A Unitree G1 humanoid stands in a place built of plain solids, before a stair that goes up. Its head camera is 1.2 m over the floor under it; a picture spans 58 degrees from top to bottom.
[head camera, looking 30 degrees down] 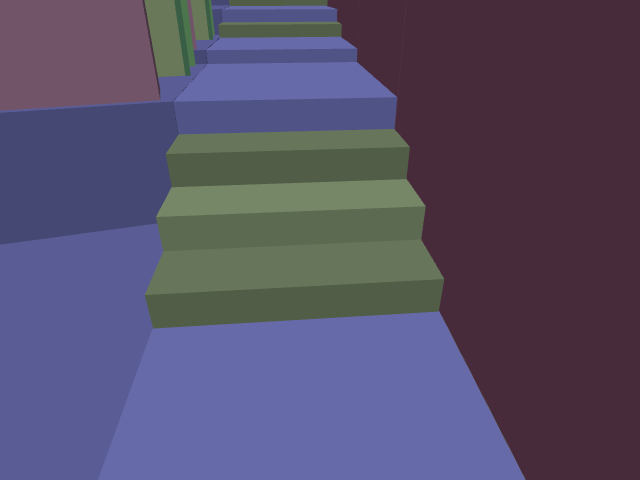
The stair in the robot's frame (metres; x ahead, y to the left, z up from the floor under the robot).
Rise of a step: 0.17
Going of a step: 0.33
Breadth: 1.20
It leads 5 degrees to the left of straight ahead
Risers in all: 4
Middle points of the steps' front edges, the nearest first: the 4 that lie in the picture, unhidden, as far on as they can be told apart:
1.41 0.09 0.17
1.73 0.12 0.35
2.06 0.15 0.52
2.39 0.17 0.69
